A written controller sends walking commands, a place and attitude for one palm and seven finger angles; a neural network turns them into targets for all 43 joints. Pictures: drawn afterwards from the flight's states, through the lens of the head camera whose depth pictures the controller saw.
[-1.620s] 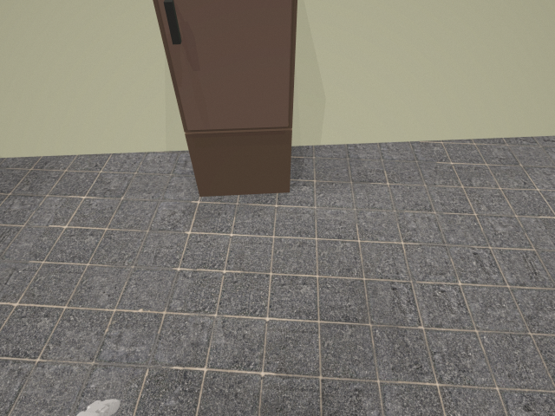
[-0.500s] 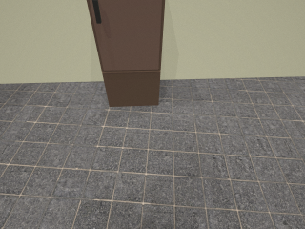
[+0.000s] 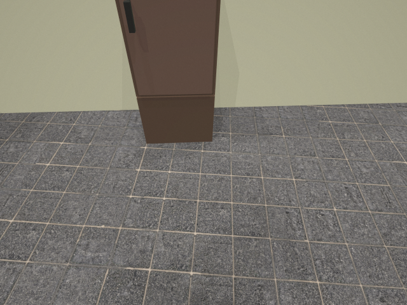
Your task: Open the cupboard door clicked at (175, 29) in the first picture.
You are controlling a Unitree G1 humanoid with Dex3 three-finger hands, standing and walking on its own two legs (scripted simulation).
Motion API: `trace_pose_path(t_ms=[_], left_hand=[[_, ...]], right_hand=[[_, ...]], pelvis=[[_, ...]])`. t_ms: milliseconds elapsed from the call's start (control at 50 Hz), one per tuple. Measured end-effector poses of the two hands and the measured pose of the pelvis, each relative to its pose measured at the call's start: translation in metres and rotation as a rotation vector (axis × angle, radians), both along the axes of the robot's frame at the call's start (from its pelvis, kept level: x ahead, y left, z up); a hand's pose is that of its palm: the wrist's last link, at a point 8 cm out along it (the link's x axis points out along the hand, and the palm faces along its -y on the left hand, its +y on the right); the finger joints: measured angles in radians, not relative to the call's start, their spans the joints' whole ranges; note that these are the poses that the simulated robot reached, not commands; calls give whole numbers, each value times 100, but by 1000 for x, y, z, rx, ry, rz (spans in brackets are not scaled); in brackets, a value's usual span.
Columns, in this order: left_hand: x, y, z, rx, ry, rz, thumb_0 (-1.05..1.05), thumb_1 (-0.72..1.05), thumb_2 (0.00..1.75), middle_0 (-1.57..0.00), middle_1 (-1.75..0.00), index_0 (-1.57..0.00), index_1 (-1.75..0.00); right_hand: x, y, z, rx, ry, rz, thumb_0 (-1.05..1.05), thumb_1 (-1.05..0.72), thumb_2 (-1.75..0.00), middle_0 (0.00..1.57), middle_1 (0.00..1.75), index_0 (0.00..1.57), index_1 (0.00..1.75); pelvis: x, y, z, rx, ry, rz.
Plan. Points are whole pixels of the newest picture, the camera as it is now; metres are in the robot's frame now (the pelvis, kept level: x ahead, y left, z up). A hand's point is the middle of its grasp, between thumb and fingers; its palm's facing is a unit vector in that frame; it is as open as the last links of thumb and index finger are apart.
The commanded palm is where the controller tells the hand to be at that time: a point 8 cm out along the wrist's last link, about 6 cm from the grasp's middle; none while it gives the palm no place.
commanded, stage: walk to a spot facing it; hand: left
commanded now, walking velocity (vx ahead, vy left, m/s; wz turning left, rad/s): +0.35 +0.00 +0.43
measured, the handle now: (130, 15) +1.21 +0.40 +0.08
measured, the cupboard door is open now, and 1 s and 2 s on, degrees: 0 0 0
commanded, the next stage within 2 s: turn to face it in 0.82 s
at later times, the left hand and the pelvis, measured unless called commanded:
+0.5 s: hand out of the picture +0.13 +0.24 -0.18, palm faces +0.15 -0.98 -0.14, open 7.4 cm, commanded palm none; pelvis +0.13 +0.06 +0.00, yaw +9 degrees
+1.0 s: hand (125, 220) +0.36 +0.25 -0.17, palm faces +0.31 -0.92 -0.22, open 7.1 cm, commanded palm none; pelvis +0.36 +0.05 -0.01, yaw +17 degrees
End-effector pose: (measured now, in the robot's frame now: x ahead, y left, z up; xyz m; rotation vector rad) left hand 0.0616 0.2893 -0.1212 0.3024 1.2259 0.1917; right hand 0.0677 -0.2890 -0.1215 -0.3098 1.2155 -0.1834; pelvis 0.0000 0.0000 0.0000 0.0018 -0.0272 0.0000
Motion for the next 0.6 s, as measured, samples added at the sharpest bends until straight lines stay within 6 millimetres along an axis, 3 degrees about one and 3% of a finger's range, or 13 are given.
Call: trace_pose_path(t_ms=[140,260,320,380,440,520,600], left_hand=[[-23,-16,-22,-89,37,82,1,91,90,-21,-30,-20,-30],[-54,-14,-50,-173,145,185,1,91,90,-21,-30,-20,-30],[-53,-10,-49,-189,216,189,1,91,90,-21,-30,-20,-30],[-30,-6,-41,-199,211,190,1,91,90,-20,-29,-20,-30],[8,-1,-34,-202,154,197,1,91,90,-20,-29,-20,-30],[67,3,-30,-200,73,197,1,91,90,-20,-29,-20,-30],[138,0,-30,-199,11,170,1,91,90,-20,-29,-20,-30]], right_hand=[[-13,30,-12,41,107,10,1,-91,-90,20,30,20,30],[-3,72,-18,57,154,24,1,-91,-90,20,30,20,30],[-2,92,-18,70,155,-11,1,-91,-90,20,30,20,30],[-7,112,-12,93,202,-35,0,-91,-90,20,30,20,30],[-9,128,-8,117,269,-43,0,-91,-90,20,30,20,30],[0,142,-6,142,336,-62,0,-91,-90,20,30,20,30],[23,145,-10,156,369,-89,0,-91,-90,21,30,20,30]], pelvis=[[23,8,-5,-16,17,53],[53,36,-17,-23,13,112],[70,47,-15,-15,16,103],[88,55,-7,-19,22,122],[108,60,-1,-22,28,145],[139,62,0,-18,31,158],[176,59,-4,-9,32,158]])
